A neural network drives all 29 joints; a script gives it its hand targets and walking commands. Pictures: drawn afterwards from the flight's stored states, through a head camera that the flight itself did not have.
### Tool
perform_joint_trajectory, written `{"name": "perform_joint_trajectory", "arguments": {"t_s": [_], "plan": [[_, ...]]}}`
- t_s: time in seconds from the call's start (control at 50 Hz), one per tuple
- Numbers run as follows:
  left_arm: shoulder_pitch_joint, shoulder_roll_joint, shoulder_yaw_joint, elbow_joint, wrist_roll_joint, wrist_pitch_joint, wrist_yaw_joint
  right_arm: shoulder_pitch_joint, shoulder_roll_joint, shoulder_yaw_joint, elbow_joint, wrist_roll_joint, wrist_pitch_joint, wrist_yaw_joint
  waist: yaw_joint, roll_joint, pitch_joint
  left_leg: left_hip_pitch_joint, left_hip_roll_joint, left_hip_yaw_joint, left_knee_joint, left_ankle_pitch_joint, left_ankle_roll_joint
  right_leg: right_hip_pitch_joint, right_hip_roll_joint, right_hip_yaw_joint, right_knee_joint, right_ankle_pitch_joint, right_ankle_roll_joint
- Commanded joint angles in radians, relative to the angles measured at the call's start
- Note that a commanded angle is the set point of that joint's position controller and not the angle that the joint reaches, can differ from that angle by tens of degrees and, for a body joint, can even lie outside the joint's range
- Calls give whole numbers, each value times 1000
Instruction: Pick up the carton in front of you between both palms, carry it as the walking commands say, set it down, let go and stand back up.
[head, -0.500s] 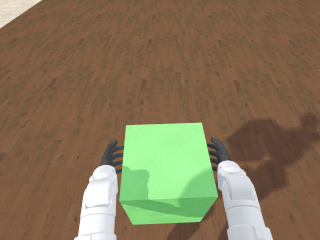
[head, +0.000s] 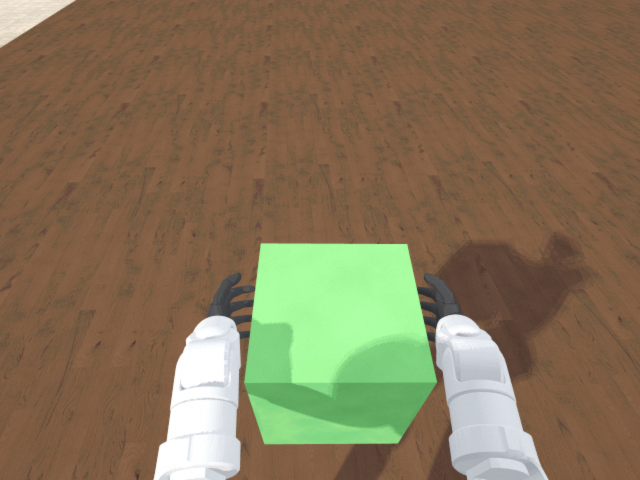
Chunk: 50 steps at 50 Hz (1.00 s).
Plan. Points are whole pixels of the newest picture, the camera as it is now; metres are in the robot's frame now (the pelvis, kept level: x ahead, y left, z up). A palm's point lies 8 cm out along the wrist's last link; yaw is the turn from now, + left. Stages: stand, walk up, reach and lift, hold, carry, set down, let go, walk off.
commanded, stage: set down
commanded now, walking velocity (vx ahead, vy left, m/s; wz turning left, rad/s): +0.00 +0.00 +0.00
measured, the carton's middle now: (332, 348) +0.31 +0.00 -0.04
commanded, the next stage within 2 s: none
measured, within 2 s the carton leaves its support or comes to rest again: neither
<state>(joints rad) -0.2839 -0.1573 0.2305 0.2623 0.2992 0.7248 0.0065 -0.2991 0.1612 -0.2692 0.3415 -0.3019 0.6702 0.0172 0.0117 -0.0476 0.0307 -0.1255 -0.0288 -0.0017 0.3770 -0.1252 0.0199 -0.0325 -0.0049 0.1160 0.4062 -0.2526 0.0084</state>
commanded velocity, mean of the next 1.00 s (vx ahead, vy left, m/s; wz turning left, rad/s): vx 0.00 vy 0.00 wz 0.00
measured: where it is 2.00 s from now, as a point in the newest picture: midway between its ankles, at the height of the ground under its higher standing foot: outside the picture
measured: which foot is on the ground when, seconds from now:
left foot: down 0.00-1.00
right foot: down 0.00-1.00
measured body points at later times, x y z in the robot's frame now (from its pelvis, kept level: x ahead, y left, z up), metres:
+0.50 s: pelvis -0.02 -0.03 -0.05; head +0.16 +0.00 +0.35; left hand +0.34 +0.17 -0.14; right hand +0.37 -0.13 -0.13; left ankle +0.06 +0.10 -0.74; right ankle +0.00 -0.15 -0.74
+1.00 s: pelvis -0.04 -0.03 -0.18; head +0.20 +0.00 +0.19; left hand +0.38 +0.19 -0.27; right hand +0.43 -0.11 -0.27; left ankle +0.06 +0.11 -0.74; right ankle +0.00 -0.15 -0.74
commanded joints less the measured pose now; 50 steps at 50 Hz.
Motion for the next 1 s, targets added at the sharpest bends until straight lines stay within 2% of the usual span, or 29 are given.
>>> {"name": "perform_joint_trajectory", "arguments": {"t_s": [0.0, 0.06, 0.12, 0.18, 0.24, 0.32, 0.4, 0.48, 0.54, 0.58, 0.66, 0.72, 0.82, 0.98], "plan": [[-538, -998, -501, 54, -257, -48, -263, -584, 894, 456, 24, 219, -60, 276, -11, 77, -186, 296, -15, -103, -54, -151, -44, -302, 89, -37, -89, -100, -60], [-603, -993, -389, 177, -207, -75, -255, -675, 871, 373, 134, 167, -95, 288, 4, 79, -161, 259, -9, -119, -42, -225, -39, -351, 87, -41, -49, -139, -58], [-653, -933, -250, 281, -127, -113, -232, -735, 836, 257, 243, 93, -139, 273, 20, 71, -129, 211, -10, -126, -6, -241, -33, -425, 90, -42, 1, -155, -57], [-663, -822, -126, 324, -45, -165, -195, -730, 762, 134, 321, 6, -188, 233, 32, 57, -115, 136, -21, -112, 57, -192, -33, -495, 98, -44, 58, -141, -53], [-635, -705, -46, 337, 9, -244, -173, -687, 678, 55, 351, -53, -254, 194, 41, 44, -145, 27, -36, -77, 144, -49, -28, -577, 111, -48, 114, -90, -44], [-645, -683, -90, 327, 3, -383, -172, -683, 667, 97, 347, -32, -384, 170, 48, 43, -306, -74, -51, -56, 272, 161, -30, -681, 139, -59, 205, 7, -24], [-708, -761, -217, 321, -48, -517, -186, -733, 762, 243, 339, 41, -512, 152, 44, 32, -563, -138, -72, -51, 422, 293, -29, -792, 158, -68, 312, 120, -3], [-771, -810, -355, 276, -110, -588, -202, -801, 845, 427, 264, 125, -580, 123, 68, 17, -890, -234, -80, -33, 569, 419, -29, -851, 163, -67, 437, 263, 29], [-797, -805, -411, 224, -148, -592, -214, -846, 869, 526, 201, 185, -579, 98, 98, 10, -1086, -342, -88, -9, 646, 423, -36, -844, 164, -58, 519, 332, 48], [-806, -794, -413, 218, -159, -577, -225, -861, 878, 550, 191, 201, -560, 91, 111, -2, -1115, -461, -95, 7, 678, 345, -41, -850, 163, -52, 560, 319, 54], [-848, -785, -367, 258, -147, -521, -253, -888, 886, 514, 244, 185, -501, 106, 115, -23, -1014, -659, -101, 29, 723, 152, -45, -979, 167, -63, 598, 129, 56], [-884, -793, -317, 309, -129, -479, -266, -930, 877, 457, 296, 168, -465, 125, 116, -23, -956, -745, -102, 39, 755, 72, -45, -1091, 175, -77, 628, 18, 47], [-944, -808, -260, 372, -116, -454, -258, -1012, 844, 389, 363, 159, -453, 139, 115, -10, -972, -820, -102, 43, 827, 67, -54, -1257, 190, -101, 718, -30, 35], [-1056, -799, -253, 376, -141, -471, -198, -1137, 774, 358, 414, 180, -483, 128, 122, 8, -1101, -891, -107, 43, 959, 98, -78, -1459, 212, -137, 888, -63, 29]]}}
